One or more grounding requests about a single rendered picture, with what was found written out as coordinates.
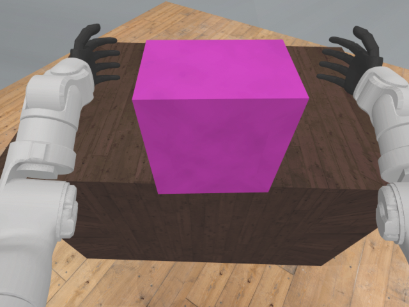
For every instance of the carton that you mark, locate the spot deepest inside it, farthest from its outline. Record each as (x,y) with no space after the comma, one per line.
(217,116)

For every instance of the robot right forearm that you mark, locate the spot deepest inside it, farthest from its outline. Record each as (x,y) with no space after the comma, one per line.
(384,96)

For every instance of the robot left upper arm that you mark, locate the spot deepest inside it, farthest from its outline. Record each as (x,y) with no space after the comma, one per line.
(34,216)

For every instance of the robot right hand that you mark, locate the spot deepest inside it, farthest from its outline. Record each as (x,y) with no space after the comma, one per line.
(358,65)

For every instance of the robot left hand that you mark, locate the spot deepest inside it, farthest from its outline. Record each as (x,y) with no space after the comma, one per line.
(83,49)

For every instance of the pedestal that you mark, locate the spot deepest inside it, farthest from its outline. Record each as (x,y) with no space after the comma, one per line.
(323,198)

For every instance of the robot right upper arm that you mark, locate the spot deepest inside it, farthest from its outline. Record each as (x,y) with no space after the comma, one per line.
(392,214)

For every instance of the robot left forearm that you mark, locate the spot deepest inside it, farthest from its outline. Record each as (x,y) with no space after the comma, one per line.
(49,121)

